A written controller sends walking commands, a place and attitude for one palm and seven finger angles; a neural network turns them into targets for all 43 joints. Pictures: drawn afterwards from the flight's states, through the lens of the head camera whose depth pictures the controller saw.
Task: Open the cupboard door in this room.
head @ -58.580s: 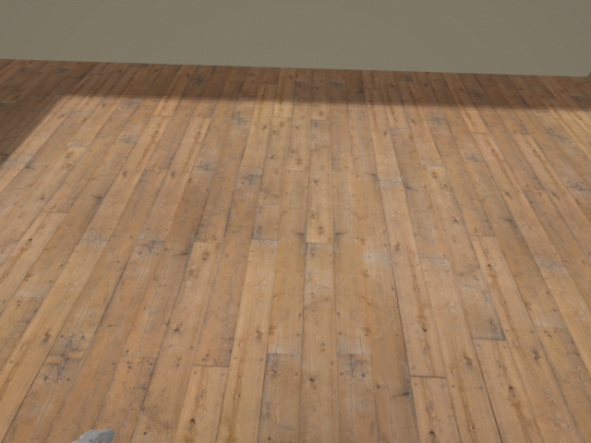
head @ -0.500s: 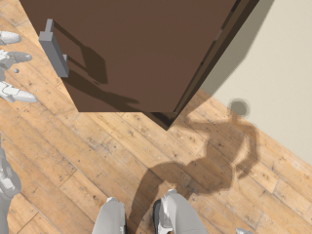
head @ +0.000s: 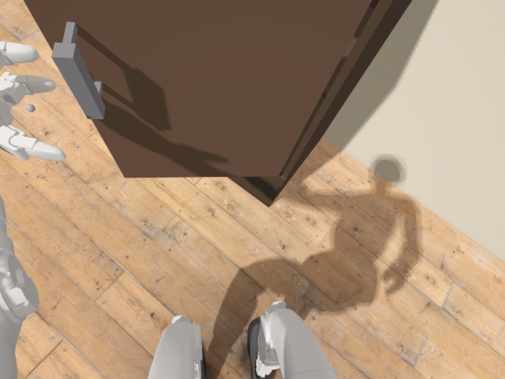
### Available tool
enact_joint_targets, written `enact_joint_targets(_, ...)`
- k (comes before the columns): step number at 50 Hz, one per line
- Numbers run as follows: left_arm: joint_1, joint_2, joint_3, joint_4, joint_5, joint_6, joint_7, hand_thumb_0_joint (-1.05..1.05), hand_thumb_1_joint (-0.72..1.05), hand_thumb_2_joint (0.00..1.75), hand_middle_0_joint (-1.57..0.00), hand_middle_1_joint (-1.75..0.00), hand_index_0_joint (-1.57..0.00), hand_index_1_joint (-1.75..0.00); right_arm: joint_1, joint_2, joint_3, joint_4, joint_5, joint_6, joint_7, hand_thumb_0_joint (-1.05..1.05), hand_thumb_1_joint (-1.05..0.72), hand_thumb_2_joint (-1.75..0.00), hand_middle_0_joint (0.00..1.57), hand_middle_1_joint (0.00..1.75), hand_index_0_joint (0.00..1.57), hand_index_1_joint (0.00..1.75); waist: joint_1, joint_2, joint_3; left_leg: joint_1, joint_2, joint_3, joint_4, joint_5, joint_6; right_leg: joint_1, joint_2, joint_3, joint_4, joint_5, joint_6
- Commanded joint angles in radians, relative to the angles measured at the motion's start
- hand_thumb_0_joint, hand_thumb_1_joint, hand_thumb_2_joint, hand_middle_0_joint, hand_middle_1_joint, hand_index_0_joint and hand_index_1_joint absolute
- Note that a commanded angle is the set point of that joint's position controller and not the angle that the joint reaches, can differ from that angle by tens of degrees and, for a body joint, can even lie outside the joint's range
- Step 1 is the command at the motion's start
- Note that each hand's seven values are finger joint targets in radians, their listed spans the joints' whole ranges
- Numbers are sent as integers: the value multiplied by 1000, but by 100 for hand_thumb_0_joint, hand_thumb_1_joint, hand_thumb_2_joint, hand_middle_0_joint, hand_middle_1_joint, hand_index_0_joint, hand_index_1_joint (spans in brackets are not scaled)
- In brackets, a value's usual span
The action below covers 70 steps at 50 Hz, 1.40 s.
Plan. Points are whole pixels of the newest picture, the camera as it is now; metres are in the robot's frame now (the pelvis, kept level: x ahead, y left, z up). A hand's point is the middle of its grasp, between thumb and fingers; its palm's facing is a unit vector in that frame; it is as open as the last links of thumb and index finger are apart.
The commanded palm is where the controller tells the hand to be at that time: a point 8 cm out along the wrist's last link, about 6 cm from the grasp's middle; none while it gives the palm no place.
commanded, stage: slide the fingers in behind the handle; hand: left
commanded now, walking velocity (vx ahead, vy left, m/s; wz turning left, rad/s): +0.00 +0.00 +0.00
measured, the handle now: (84, 73) +0.55 +0.22 +0.05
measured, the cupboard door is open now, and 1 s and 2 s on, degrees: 41 41 41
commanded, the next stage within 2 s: close the thumb around the handle in 1.36 s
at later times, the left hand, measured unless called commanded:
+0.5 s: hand (56, 110) +0.48 +0.25 +0.06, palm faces +0.01 -1.00 -0.02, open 14.0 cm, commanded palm +0.47 +0.28 +0.05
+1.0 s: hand (87, 107) +0.49 +0.21 +0.05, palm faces +0.00 -1.00 -0.02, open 14.0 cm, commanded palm +0.47 +0.25 +0.05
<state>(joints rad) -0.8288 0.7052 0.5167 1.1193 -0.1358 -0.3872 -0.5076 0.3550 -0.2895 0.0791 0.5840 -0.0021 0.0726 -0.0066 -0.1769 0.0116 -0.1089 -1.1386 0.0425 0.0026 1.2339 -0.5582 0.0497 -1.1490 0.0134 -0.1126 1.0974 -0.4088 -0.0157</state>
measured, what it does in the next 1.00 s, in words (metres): stands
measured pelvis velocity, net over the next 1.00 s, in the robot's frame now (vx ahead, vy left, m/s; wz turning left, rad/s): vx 0.01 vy -0.01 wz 0.01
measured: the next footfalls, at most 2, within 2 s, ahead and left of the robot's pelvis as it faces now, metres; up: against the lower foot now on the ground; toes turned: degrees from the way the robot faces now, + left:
none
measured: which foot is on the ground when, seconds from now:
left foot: down 0.00-1.00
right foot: down 0.00-1.00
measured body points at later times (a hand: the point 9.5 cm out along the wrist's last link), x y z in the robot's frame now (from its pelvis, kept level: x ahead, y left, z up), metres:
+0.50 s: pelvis +0.01 +0.00 +0.01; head +0.15 +0.03 +0.43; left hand +0.48 +0.30 +0.06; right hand +0.04 -0.27 -0.10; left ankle +0.00 +0.08 -0.64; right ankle +0.05 -0.12 -0.64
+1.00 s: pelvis +0.01 -0.01 +0.01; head +0.16 +0.02 +0.43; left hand +0.49 +0.27 +0.05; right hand +0.04 -0.27 -0.10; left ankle +0.00 +0.08 -0.64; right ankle +0.05 -0.12 -0.63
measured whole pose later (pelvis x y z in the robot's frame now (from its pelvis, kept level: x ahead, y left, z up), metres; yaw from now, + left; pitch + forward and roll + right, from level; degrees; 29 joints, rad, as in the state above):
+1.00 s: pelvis +0.01 -0.01 +0.01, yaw +0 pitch +25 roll -3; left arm -0.79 0.52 0.41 1.08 -0.13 -0.44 -0.33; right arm 0.35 -0.27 0.06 0.59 -0.01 0.07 0.01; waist -0.16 0.02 -0.12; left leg -1.07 0.03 0.02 1.19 -0.56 0.04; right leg -1.10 0.01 -0.09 1.09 -0.42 -0.02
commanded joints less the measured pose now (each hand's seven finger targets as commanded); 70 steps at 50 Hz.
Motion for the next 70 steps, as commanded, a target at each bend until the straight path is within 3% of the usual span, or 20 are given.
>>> enact_joint_targets(1,-361,290,38,-199,-22,-57,31,0,-50,30,-30,-120,-30,-120,166,-203,-78,-45,-4,-14,-19,0,-90,-90,20,30,20,30,10,207,-492,395,-5,-99,-177,472,-37,248,36,56,-93,187,-14)
enact_joint_targets(6,-358,294,46,-231,-13,-72,62,0,-50,30,-30,-120,-30,-120,167,-200,-81,-50,-7,-15,-16,0,-90,-90,20,30,20,30,15,205,-518,401,-7,-92,-178,488,-36,279,35,61,-92,214,-14)
enact_joint_targets(9,-337,271,41,-239,-13,-79,69,0,-50,30,-30,-120,-30,-120,166,-194,-83,-51,-7,-15,-12,0,-90,-90,20,30,20,30,19,197,-538,400,-6,-83,-178,492,-34,307,33,67,-95,235,-8)
enact_joint_targets(13,-322,220,7,-212,-17,-77,69,0,-50,30,-30,-120,-30,-120,160,-191,-84,-50,-4,-12,-10,0,-90,-90,20,30,20,30,10,181,-476,392,-5,-81,-190,471,-33,290,33,65,-104,220,-9)
enact_joint_targets(16,-330,177,-19,-277,-26,-90,77,0,-50,30,-30,-120,-30,-120,162,-187,-91,-56,-4,-15,-10,0,-90,-90,20,30,20,30,17,223,-528,459,-5,-91,-190,539,-43,279,33,60,-97,237,-13)
enact_joint_targets(20,-287,149,-16,-231,-34,-83,91,0,-50,30,-30,-120,-30,-120,159,-182,-92,-45,-3,-14,-8,0,-90,-90,20,30,20,30,13,143,-497,398,-9,-75,-189,492,-34,314,31,67,-109,248,-4)
enact_joint_targets(24,-304,189,7,-227,-20,-92,104,0,-50,30,-30,-120,-30,-120,150,-181,-89,-49,-5,-16,-11,0,-90,-90,20,30,20,30,23,150,-480,346,-18,-60,-191,424,-25,347,28,83,-111,232,-7)
enact_joint_targets(27,-350,149,-33,-248,-19,-110,106,0,-50,30,-30,-120,-30,-120,147,-177,-88,-43,-7,-21,-12,0,-90,-90,20,30,20,30,11,192,-490,396,-14,-67,-190,455,-32,314,29,77,-105,237,-11)
enact_joint_targets(30,-348,155,-23,-210,-23,-110,108,0,-50,30,-30,-120,-30,-120,142,-179,-87,-40,-5,-25,-15,0,-90,-90,20,30,20,30,6,151,-476,352,-18,-66,-184,421,-27,326,27,82,-106,225,-8)
enact_joint_targets(32,-365,120,-56,-256,-22,-118,104,0,-50,30,-30,-120,-30,-120,144,-177,-89,-41,-7,-28,-12,0,-90,-90,20,30,20,30,12,210,-533,420,-17,-74,-184,471,-37,307,27,75,-95,238,-12)
enact_joint_targets(33,-349,144,-32,-259,-20,-117,110,0,-50,30,-30,-120,-30,-120,148,-181,-93,-37,-9,-27,-13,0,-90,-90,20,30,20,30,18,205,-545,439,-13,-79,-181,507,-41,302,25,71,-93,252,-12)
enact_joint_targets(36,-333,76,-71,-234,-31,-101,118,0,-50,30,-30,-120,-30,-120,150,-176,-93,-39,-7,-27,-9,0,-90,-90,20,30,20,30,4,173,-509,430,-11,-83,-179,521,-38,284,29,63,-94,256,-12)
enact_joint_targets(38,-349,106,-51,-218,-23,-91,131,0,-50,30,-30,-120,-30,-120,149,-180,-92,-34,-7,-22,-10,0,-90,-90,20,30,20,30,5,136,-490,380,-14,-77,-185,461,-33,307,26,69,-99,238,-7)
enact_joint_targets(42,-362,118,-38,-297,-8,-115,162,0,-50,30,-30,-120,-30,-120,154,-172,-95,-41,-14,-25,-6,0,-90,-90,20,30,20,30,27,211,-579,458,-14,-82,-183,546,-47,317,26,68,-87,274,-13)
enact_joint_targets(48,-327,37,-86,-221,-4,-106,189,0,-50,30,-30,-120,-30,-120,149,-165,-94,-38,-10,-20,2,0,-90,-90,20,30,20,30,6,122,-475,380,-17,-70,-199,450,-35,322,27,69,-107,239,-7)
enact_joint_targets(52,-350,145,-12,-242,15,-123,206,0,-50,30,-30,-120,-30,-120,155,-169,-90,-43,-15,-19,-4,0,-90,-90,20,30,20,30,25,143,-526,360,-23,-63,-193,447,-31,372,25,84,-95,264,-10)
enact_joint_targets(53,-345,108,-37,-241,13,-126,204,0,-50,30,-30,-120,-30,-120,149,-162,-89,-48,-13,-21,-3,0,-90,-90,20,30,20,30,17,140,-521,354,-25,-56,-189,450,-28,379,24,88,-97,277,-7)
enact_joint_targets(56,-317,121,-22,-263,0,-140,190,0,-50,30,-30,-120,-30,-120,152,-165,-90,-53,-15,-23,-2,0,-90,-90,20,30,20,30,27,147,-544,369,-22,-57,-185,487,-29,399,27,87,-90,312,-13)
enact_joint_targets(61,-295,73,-58,-221,-15,-118,161,0,-50,30,-30,-120,-30,-120,149,-166,-92,-50,-7,-21,-4,0,-90,-90,20,30,20,30,16,121,-488,347,-22,-55,-195,446,-25,381,27,85,-105,282,-10)
enact_joint_targets(70,-356,40,-88,-226,-12,-125,170,0,-50,30,-30,-120,-30,-120,148,-167,-96,-28,-11,-29,-6,0,-90,-90,20,30,20,30,0,147,-486,378,-21,-63,-194,423,-30,324,23,80,-110,235,-7)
